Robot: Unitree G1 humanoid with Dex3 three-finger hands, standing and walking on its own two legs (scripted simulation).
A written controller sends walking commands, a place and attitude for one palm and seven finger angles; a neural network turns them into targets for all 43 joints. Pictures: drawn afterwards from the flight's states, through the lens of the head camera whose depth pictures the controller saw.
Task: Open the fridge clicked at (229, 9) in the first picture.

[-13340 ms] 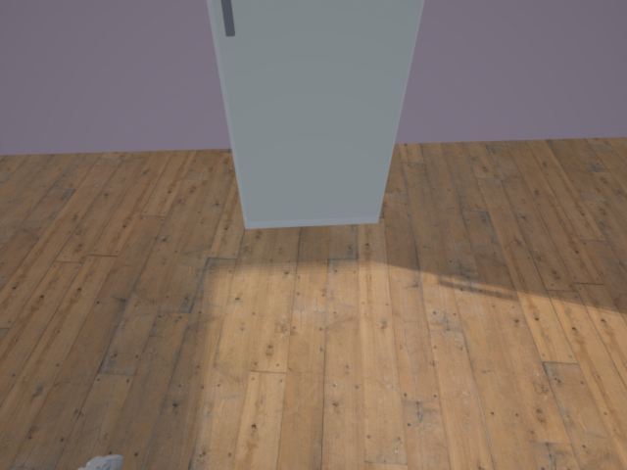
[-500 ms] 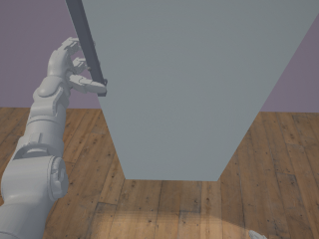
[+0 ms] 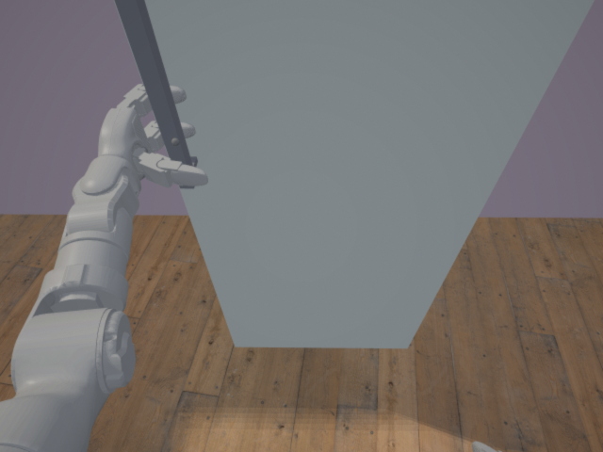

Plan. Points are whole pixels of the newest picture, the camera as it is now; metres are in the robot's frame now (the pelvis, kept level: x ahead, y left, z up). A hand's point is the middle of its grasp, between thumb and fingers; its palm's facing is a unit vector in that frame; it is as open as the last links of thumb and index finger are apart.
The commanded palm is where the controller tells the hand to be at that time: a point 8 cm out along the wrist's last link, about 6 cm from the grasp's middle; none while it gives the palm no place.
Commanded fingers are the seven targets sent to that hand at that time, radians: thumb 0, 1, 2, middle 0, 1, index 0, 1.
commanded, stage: slide the fingers in behind the handle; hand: left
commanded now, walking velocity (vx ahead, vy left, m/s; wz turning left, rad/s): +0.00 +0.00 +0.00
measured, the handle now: (162, 79) +0.51 +0.18 +0.25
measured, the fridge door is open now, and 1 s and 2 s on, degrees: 0 0 0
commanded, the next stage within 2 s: grip the handle and tug to test in 0.56 s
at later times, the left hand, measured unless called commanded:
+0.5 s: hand (186, 137) +0.47 +0.16 +0.19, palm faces +0.01 -1.00 -0.01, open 14.0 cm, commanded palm +0.44 +0.20 +0.19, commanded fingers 0.00 -0.50 0.30 -0.30 -1.20 -0.30 -1.20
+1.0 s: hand (186, 137) +0.47 +0.16 +0.19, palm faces +0.02 -1.00 -0.01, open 11.4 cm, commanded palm +0.43 +0.20 +0.19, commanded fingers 0.00 0.34 0.66 -0.39 -1.32 -0.39 -1.32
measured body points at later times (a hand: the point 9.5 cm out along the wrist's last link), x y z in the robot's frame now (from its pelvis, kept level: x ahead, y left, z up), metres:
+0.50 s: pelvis -0.01 +0.01 +0.00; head +0.02 +0.00 +0.45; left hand +0.46 +0.21 +0.19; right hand +0.06 -0.25 -0.12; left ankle -0.01 +0.12 -0.74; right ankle +0.00 -0.11 -0.74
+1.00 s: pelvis +0.00 +0.00 +0.00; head +0.02 -0.01 +0.45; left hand +0.46 +0.21 +0.19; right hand +0.09 -0.25 -0.11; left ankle -0.01 +0.12 -0.74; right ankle +0.00 -0.11 -0.74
